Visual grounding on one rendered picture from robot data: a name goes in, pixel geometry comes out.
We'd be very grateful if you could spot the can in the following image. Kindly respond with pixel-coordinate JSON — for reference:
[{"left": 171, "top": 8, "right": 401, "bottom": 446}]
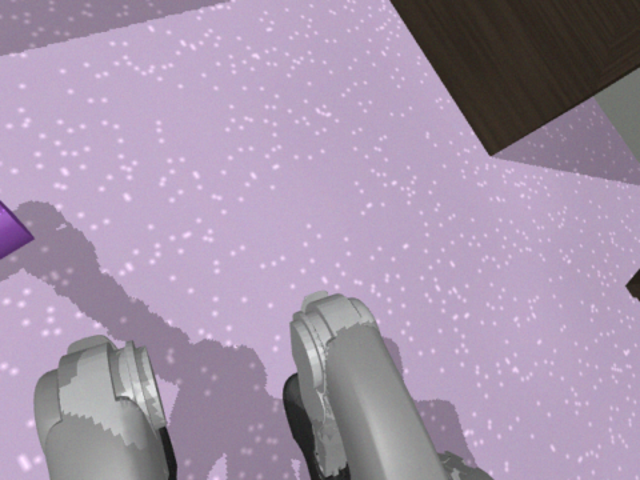
[{"left": 0, "top": 201, "right": 35, "bottom": 260}]

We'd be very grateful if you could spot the right robot hand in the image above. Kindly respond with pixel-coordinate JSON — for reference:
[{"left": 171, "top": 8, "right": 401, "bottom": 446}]
[{"left": 437, "top": 451, "right": 494, "bottom": 480}]

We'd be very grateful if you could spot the left robot foot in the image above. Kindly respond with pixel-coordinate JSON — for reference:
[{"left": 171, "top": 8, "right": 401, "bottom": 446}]
[{"left": 159, "top": 426, "right": 177, "bottom": 480}]

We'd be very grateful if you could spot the right robot foot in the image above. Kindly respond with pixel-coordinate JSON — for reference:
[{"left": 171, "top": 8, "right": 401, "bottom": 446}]
[{"left": 283, "top": 373, "right": 351, "bottom": 480}]

